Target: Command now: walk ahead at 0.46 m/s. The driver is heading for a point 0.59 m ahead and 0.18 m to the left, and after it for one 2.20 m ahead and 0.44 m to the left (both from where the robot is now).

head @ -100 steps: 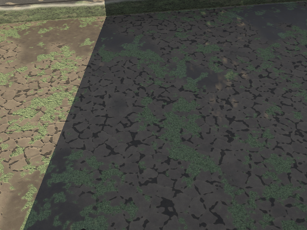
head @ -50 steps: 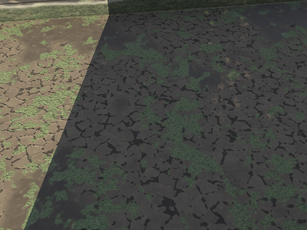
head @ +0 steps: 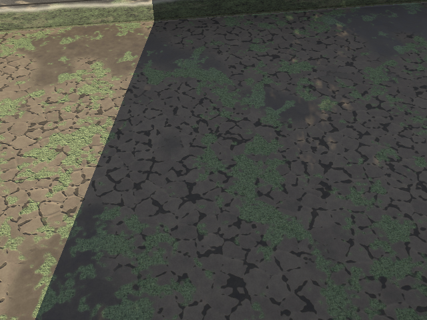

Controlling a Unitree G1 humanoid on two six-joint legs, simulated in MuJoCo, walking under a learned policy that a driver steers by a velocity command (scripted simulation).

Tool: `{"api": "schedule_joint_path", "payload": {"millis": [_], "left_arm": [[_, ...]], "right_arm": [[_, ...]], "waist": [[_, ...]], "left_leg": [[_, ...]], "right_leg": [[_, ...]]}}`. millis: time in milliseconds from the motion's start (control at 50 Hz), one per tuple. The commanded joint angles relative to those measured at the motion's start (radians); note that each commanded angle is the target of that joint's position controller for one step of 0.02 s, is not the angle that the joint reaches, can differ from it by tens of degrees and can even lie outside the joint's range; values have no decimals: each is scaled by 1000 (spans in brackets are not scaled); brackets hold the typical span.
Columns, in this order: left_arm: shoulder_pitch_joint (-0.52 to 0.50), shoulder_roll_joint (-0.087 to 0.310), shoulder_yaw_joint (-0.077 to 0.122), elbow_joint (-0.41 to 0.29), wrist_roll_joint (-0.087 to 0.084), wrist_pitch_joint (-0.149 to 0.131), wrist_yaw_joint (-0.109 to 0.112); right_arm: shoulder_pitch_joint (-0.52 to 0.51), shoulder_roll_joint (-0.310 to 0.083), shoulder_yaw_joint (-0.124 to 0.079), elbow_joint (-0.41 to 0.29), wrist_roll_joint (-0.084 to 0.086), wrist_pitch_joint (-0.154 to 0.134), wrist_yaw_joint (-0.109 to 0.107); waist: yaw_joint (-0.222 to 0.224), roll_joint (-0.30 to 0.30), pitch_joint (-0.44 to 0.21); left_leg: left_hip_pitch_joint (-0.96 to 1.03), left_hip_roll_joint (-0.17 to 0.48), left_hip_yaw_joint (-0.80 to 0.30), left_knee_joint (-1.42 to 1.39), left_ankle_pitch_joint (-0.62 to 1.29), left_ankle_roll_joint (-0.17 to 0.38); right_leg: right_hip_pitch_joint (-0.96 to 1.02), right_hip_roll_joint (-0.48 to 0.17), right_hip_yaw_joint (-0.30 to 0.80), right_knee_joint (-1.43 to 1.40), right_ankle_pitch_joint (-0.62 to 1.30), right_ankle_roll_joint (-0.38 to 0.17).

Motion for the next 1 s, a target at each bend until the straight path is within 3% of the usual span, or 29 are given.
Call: {"api": "schedule_joint_path", "payload": {"millis": [20, 40, 60, 80, 100, 120, 240, 420, 560, 580, 600, 660, 740, 880, 1000], "left_arm": [[-127, 56, 15, -114, 8, -17, -8], [-86, 49, 13, -101, 16, -20, -12], [-20, 48, 10, -64, 0, -19, 1], [-48, 50, 9, -66, -4, -17, 3], [-107, 45, 6, -95, 10, -20, -10], [-80, 28, 1, -81, 17, -24, -14], [-20, 66, 14, -19, 7, -36, -17], [-8, 73, 30, 16, -7, -38, -21], [2, 89, 39, 24, -6, -29, -19], [136, 138, 38, 67, 16, -19, -21], [126, 153, 45, 78, 6, -16, -22], [105, 136, 40, 67, 12, -15, -19], [129, 141, 41, 75, 13, -6, -12], [176, 150, 38, 81, 19, 1, 3], [201, 155, 33, 81, 16, -11, 6]], "right_arm": [[-112, -68, -16, -107, 1, -10, 0], [-96, -72, -18, -100, -3, -6, 0], [-27, -60, -16, -66, -3, -13, -2], [-33, -53, -11, -65, -2, -14, 0], [-105, -53, -7, -94, -1, -6, 1], [-96, -47, -4, -84, -6, -4, 2], [-31, -81, -18, -30, -2, -4, 2], [-11, -85, -31, -3, 11, -3, 4], [2, -100, -37, -4, 11, 1, 3], [96, -119, -17, 10, -27, 2, -6], [113, -115, -19, 18, -26, 1, -9], [115, -138, -14, 17, -15, -7, -9], [129, -147, -10, 20, -8, -17, -6], [181, -163, -6, 39, -6, -24, -3], [213, -173, -4, 47, -10, -8, -11]], "waist": [[10, -2, 2], [18, 7, -48], [-4, 4, -122], [-13, -6, -44], [10, -8, 31], [15, -1, -27], [1, 0, -50], [-3, -1, -78], [-1, 0, -69], [-12, 39, -69], [-26, 16, -27], [-18, -12, -25], [-15, 0, -4], [-13, 5, 5], [-21, 7, 17]], "left_leg": [[0, 37, -56, -64, 377, 22], [21, 43, -63, -61, 389, 24], [88, 29, -52, -97, 187, 23], [64, 29, -60, -133, 155, 21], [1, 50, -77, -129, 338, 20], [30, 59, -84, -152, 351, 16], [119, 78, -104, -276, 385, 12], [137, 88, -98, -323, 410, 13], [112, 88, -94, -325, 405, 15], [148, 69, -104, -337, 359, 67], [122, 78, -107, -351, 356, 72], [98, 83, -110, -365, 339, 70], [74, 80, -105, -384, 303, 66], [80, 74, -101, -398, 319, 73], [101, 67, -103, -405, 346, 78]], "right_leg": [[-47, -84, 71, -101, 405, -22], [-24, -86, 70, -102, 409, -21], [-4, -93, 111, -161, 240, -22], [-34, -93, 120, -192, 209, -21], [-37, -95, 95, -169, 371, -19], [6, -110, 105, -196, 391, -16], [96, -134, 130, -312, 464, -18], [154, -146, 124, -357, 515, -28], [157, -148, 119, -352, 516, -33], [170, -158, 184, -405, 579, -87], [180, -164, 176, -409, 602, -99], [205, -153, 165, -415, 569, -93], [200, -142, 160, -428, 491, -83], [176, -128, 151, -429, 428, -68], [132, -121, 140, -417, 394, -58]]}}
